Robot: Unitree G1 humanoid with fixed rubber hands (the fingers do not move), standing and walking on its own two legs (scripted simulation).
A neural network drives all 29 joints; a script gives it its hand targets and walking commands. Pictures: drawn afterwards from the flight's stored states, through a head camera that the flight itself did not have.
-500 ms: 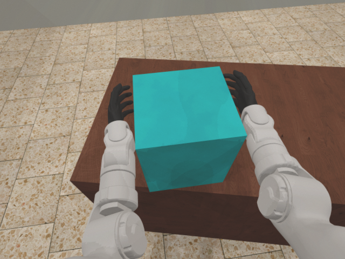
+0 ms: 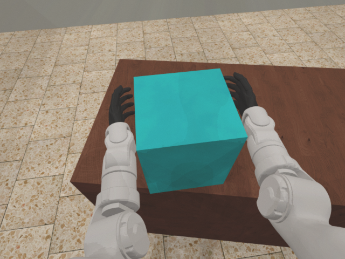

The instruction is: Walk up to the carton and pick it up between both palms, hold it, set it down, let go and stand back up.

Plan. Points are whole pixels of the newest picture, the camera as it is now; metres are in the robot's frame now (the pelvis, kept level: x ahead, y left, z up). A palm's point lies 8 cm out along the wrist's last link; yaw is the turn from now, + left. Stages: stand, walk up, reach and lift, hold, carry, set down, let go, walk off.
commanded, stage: set down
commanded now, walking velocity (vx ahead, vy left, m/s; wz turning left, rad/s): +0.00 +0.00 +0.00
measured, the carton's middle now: (182, 135) +0.40 +0.04 +0.02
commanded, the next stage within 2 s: none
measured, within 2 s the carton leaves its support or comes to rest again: neither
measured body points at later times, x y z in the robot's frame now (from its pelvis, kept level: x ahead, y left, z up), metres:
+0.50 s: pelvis +0.00 +0.00 +0.00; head +0.04 +0.01 +0.45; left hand +0.39 +0.19 +0.09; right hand +0.46 -0.11 +0.10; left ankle -0.01 +0.15 -0.75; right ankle -0.01 -0.11 -0.75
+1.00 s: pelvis +0.00 +0.00 -0.01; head +0.05 +0.00 +0.44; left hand +0.39 +0.19 +0.05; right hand +0.47 -0.12 +0.07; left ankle -0.01 +0.15 -0.75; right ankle -0.01 -0.11 -0.75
